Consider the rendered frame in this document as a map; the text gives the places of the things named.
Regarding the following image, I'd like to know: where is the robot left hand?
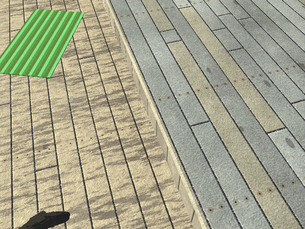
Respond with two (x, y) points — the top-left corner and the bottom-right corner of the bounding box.
(18, 211), (71, 229)

